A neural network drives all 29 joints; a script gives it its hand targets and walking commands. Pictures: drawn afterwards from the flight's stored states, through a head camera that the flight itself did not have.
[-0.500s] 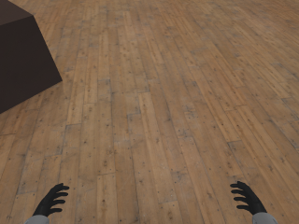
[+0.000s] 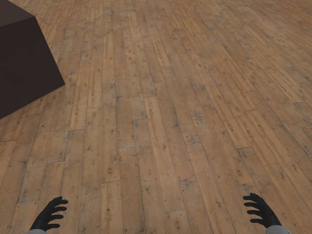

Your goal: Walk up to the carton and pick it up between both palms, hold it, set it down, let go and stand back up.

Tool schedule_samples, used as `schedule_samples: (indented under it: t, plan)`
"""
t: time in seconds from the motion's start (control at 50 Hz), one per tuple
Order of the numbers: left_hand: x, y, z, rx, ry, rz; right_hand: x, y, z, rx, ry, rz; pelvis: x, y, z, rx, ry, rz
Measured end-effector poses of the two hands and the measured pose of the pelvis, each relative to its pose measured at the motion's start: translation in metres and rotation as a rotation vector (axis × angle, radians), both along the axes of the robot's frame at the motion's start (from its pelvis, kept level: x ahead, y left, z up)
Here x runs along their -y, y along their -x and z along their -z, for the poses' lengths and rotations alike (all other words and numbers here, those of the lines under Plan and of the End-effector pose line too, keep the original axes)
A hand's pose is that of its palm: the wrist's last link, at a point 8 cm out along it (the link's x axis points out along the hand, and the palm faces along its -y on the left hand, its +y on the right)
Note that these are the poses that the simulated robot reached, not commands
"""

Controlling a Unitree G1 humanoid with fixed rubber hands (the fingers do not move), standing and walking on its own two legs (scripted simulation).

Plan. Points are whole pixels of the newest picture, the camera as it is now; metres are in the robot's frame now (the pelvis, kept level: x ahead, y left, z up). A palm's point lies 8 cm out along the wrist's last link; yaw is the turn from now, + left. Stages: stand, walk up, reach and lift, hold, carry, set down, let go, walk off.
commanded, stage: stand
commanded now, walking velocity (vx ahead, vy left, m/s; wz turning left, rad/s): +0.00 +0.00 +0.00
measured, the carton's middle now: out of the picture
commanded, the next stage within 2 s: walk up in 1.78 s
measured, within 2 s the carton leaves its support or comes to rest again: neither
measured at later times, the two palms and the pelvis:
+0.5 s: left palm out of the picture +0.13 +0.30 -0.07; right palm (274, 233) +0.14 -0.29 -0.07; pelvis -0.01 +0.00 +0.00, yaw +0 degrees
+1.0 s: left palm out of the picture +0.11 +0.30 -0.08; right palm out of the picture +0.12 -0.29 -0.07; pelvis -0.02 +0.00 +0.00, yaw +0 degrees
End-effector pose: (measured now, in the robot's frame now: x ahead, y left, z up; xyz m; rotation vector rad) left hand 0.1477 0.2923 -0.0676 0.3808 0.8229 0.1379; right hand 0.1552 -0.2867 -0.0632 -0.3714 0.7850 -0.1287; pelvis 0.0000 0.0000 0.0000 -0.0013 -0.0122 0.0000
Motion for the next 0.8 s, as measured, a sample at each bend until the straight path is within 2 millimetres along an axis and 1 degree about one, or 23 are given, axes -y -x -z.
schedule_samples:
  t: [0.3,0.8]
  plan:
    - [-0.002,0.009,0.003,-0.015,-0.002,-0.010,0.002,0.009,0.003,-0.020,0.001,0.012,0.000,0.006,0.000,0.008,0.000,0.000]
    - [-0.006,0.029,0.008,-0.045,-0.003,-0.029,0.006,0.029,0.009,-0.051,0.002,0.032,0.000,0.018,0.000,0.025,0.000,0.000]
